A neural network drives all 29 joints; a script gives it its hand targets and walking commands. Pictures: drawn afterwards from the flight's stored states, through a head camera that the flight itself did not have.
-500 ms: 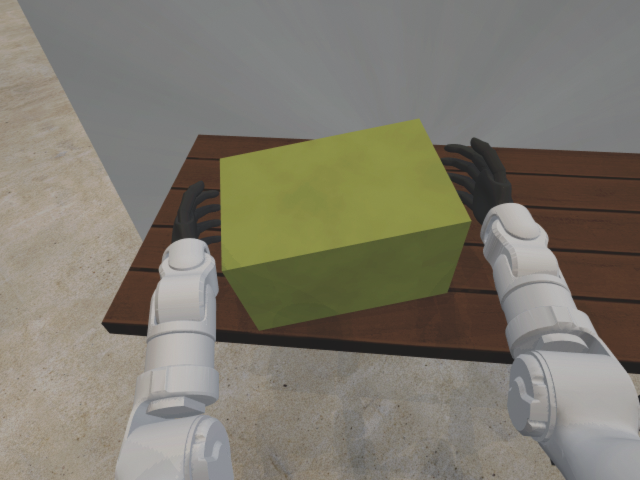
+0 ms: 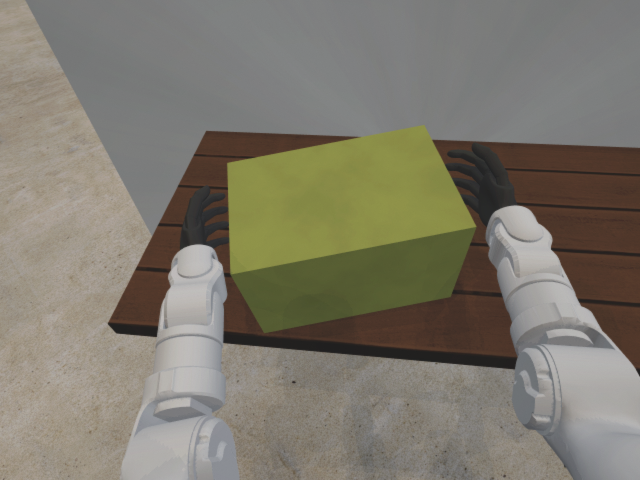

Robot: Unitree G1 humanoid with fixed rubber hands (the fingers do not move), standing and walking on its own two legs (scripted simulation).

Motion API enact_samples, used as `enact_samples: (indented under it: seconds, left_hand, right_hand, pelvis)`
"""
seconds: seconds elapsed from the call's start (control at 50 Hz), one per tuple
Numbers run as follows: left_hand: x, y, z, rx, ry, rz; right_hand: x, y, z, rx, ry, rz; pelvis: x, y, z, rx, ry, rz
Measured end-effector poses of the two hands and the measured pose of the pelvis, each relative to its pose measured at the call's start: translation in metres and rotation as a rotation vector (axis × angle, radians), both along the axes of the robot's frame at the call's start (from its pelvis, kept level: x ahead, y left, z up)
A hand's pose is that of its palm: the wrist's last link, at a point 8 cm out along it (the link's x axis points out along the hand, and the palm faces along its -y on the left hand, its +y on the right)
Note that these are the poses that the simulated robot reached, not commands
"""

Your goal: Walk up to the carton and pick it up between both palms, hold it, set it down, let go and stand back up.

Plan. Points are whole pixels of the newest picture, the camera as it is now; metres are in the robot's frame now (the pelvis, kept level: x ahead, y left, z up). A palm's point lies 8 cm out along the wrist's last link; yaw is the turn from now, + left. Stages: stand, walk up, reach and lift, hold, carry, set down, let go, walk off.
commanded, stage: set down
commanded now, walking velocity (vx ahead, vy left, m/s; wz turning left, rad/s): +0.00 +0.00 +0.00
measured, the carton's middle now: (342, 231) +0.44 -0.01 +0.04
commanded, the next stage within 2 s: none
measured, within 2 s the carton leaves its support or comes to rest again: rests again in 0.64 s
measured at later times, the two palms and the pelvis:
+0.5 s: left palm (201, 248) +0.37 +0.17 +0.09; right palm (494, 206) +0.42 -0.21 +0.12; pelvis +0.00 +0.00 +0.00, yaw +0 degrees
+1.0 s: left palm (204, 247) +0.38 +0.17 +0.08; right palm (488, 216) +0.42 -0.21 +0.09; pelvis +0.01 +0.00 +0.00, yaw +0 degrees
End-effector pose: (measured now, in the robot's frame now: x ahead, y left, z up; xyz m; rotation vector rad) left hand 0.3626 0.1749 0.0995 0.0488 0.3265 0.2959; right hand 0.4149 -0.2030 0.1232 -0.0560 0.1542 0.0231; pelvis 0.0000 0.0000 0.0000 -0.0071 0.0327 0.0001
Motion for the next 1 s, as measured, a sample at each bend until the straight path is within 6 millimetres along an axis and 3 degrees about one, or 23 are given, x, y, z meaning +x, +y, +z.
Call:
enact_samples:
  seconds: [0.46,0.82,1.0]
  left_hand:
    - [0.003,-0.002,-0.005,-0.037,-0.036,0.001]
    - [0.015,-0.002,-0.014,-0.033,-0.071,0.001]
    - [0.015,-0.001,-0.016,-0.032,-0.086,0.001]
  right_hand:
    - [0.003,-0.002,-0.005,-0.037,0.017,-0.001]
    - [0.008,-0.004,-0.03,-0.047,0.041,-0.009]
    - [0.008,-0.004,-0.03,-0.049,0.024,-0.008]
  pelvis:
    - [0.002,0.0,0.0,0.0,0.01,0.0]
    - [0.007,0.0,0.0,0.0,0.054,0.0]
    - [0.006,0.0,0.0,0.0,0.06,0.0]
